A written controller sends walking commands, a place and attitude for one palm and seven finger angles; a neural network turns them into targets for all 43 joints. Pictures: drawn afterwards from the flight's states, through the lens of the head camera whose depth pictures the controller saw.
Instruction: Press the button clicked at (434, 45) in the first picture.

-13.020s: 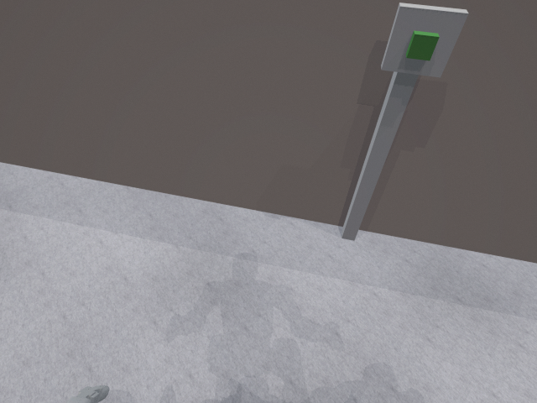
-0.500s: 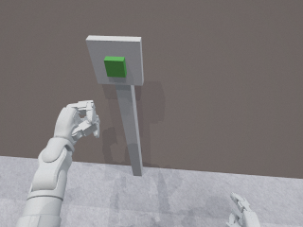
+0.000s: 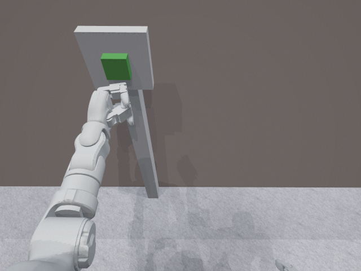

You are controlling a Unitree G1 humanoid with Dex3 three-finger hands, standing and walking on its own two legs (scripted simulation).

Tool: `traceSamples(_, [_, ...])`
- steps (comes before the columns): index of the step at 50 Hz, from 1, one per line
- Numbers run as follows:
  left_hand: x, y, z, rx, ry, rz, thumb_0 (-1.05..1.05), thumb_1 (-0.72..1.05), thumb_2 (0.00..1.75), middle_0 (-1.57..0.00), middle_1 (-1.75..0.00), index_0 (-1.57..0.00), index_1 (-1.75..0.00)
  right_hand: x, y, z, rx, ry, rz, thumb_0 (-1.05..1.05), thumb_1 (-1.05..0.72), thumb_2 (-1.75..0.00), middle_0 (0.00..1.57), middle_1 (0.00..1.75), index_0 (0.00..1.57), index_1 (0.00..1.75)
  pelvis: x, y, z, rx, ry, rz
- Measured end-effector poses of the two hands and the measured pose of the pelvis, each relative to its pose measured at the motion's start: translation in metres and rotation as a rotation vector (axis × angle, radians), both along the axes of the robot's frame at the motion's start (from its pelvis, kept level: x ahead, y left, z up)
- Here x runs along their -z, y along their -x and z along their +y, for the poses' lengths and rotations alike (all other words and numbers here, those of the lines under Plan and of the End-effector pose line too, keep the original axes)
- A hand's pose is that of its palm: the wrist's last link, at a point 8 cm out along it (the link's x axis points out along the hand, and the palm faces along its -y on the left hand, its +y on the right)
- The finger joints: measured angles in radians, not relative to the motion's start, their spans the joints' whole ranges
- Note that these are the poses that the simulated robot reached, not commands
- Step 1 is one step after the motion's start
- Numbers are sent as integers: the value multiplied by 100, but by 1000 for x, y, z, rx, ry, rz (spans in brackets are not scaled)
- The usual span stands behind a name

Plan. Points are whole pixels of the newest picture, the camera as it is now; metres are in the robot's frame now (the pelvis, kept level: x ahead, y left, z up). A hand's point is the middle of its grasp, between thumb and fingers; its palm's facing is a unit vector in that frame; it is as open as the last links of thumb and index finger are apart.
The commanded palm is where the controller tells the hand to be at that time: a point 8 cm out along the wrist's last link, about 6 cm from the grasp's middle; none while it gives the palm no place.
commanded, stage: aim a knuckle at the button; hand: left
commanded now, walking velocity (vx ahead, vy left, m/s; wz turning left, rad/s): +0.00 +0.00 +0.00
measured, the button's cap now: (117, 66) +0.56 +0.16 +0.16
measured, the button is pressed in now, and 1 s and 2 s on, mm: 0 0 10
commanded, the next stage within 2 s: press the button with the knuckle in 0.72 s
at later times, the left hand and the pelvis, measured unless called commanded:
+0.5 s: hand (125, 105) +0.45 +0.13 +0.12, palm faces -0.03 -1.00 +0.00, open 3.1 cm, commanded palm +0.43 +0.19 +0.12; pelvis +0.01 +0.00 +0.00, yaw -1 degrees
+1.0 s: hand (128, 101) +0.46 +0.12 +0.12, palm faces -0.03 -1.00 -0.01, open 3.1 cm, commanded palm +0.44 +0.18 +0.12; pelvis +0.01 +0.00 -0.01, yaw -1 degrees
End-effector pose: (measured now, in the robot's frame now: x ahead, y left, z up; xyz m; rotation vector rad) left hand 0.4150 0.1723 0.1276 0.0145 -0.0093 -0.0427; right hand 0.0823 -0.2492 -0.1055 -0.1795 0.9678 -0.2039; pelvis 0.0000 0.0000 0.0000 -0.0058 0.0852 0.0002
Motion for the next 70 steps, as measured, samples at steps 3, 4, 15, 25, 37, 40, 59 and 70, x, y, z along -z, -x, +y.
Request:
traceSamples(3, [-1, -14, -4, -11, 9, 0, 2, 90, 90, -130, -150, -130, -150, 4, 17, -5, 25, 3, 46, 1, -90, -90, 20, 30, 21, 30, 1, 1, -2, 5, -1, 14])
traceSamples(4, [-1, -19, -4, -17, 10, 3, 2, 90, 90, -130, -150, -130, -150, 5, 23, -6, 36, 4, 60, 1, -90, -90, 20, 30, 21, 30, 2, 1, -2, 8, -1, 20])
traceSamples(15, [10, -24, 13, -36, 5, 16, 2, 90, 90, -130, -150, -130, -150, 9, 64, -16, 113, -5, 173, 1, -90, -90, 20, 30, 20, 30, 2, -6, -6, 33, -3, 47])
traceSamples(25, [6, -18, 12, -16, 12, -23, 2, 90, 90, -130, -150, -130, -150, 5, 30, -15, 77, 8, 103, 1, -90, -90, 20, 30, 20, 30, 3, -6, -3, 18, 5, 41])
traceSamples(37, [11, -20, 10, -19, 17, 9, 2, 90, 90, -130, -150, -130, -150, 0, -2, -1, 23, -10, 18, 1, -90, -90, 20, 30, 20, 30, 4, -6, 2, 14, 5, 47])
traceSamples(40, [12, -20, 10, -22, 19, -2, 2, 90, 90, -130, -150, -130, -150, 2, 0, 1, 23, -12, 27, 1, -90, -90, 20, 30, 21, 30, 5, -6, 3, 15, 6, 49])
traceSamples(59, [4, -48, 5, -28, 3, -3, 2, 90, 90, -130, -150, -130, -150, 10, 51, -5, 84, 5, 158, 1, -90, -90, 20, 30, 21, 30, 7, -4, 3, 20, 8, 78])
traceSamples(70, [7, -64, -5, -28, 16, 26, 2, 90, 90, -130, -150, -131, -150, 13, 76, -9, 121, 5, 228, 1, -90, -90, 20, 30, 21, 30, 9, -5, 0, 27, 6, 101])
